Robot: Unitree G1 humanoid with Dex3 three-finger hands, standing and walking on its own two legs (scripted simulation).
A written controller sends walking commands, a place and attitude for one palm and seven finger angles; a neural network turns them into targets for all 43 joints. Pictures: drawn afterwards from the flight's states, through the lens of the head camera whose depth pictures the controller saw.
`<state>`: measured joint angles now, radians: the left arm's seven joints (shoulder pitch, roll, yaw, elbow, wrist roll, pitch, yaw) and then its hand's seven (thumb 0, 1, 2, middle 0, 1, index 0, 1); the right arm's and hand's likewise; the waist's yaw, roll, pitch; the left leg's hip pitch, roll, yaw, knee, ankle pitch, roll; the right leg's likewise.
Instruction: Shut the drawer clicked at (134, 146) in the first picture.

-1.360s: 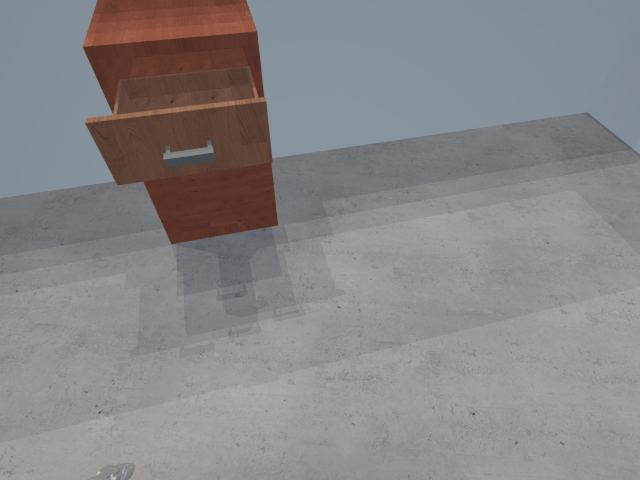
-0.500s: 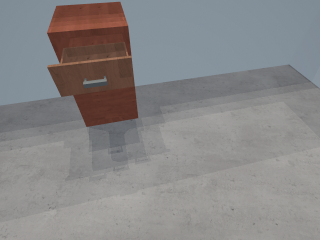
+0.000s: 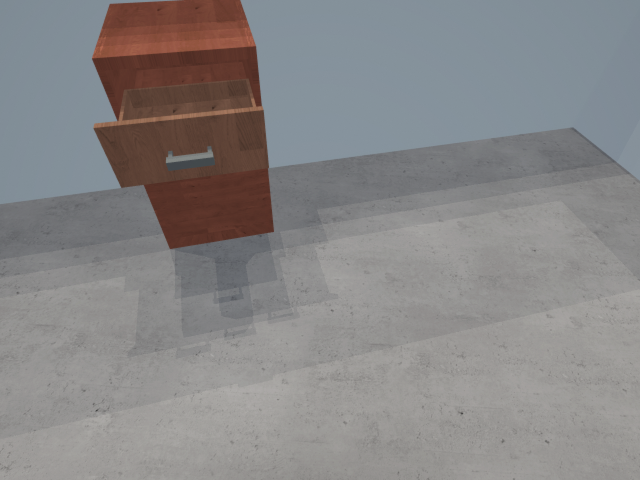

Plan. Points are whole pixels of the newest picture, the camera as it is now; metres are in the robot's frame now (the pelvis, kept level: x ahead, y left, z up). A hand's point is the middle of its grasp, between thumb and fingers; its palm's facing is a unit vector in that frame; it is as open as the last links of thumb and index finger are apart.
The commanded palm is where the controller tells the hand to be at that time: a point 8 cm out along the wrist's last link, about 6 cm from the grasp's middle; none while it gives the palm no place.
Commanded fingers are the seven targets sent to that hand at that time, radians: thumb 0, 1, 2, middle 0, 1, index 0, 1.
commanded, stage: look at it before walking up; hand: left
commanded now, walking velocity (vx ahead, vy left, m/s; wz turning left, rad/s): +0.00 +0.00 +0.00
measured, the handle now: (190, 156) +0.84 +0.38 -0.12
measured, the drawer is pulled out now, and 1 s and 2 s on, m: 0.29 0.29 0.29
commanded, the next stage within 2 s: walk to a spot facing it in 0.48 s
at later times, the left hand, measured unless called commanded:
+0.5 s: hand out of the picture +0.07 +0.25 -0.16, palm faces -0.02 -0.95 -0.32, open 7.3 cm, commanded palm none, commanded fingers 0.00 0.90 0.90 -0.20 -0.30 -0.20 -0.30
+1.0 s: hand out of the picture +0.05 +0.21 -0.20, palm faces -0.02 -0.99 -0.13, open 7.3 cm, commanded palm none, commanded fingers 0.00 0.90 0.90 -0.20 -0.30 -0.20 -0.30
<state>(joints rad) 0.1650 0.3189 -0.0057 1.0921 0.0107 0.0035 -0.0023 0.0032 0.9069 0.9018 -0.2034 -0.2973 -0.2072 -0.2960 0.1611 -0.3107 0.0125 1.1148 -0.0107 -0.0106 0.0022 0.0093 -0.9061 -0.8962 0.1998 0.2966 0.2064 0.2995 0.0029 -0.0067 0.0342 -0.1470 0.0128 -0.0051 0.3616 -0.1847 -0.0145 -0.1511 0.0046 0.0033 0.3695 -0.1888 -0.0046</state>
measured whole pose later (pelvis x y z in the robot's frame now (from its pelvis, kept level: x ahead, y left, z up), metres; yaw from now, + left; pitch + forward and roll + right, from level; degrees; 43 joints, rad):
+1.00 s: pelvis +0.10 +0.03 -0.02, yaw -3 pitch -1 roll -1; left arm 0.39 0.18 0.03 1.16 0.02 0.02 -0.01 0.01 0.91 0.90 -0.20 -0.30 -0.20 -0.30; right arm 0.41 -0.16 0.00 1.12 -0.03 -0.08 -0.02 0.01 -0.91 -0.90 0.20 0.30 0.20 0.30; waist -0.02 -0.03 0.00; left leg -0.07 0.01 0.07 0.51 -0.43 0.03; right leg -0.33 0.00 -0.01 0.98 -0.48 -0.03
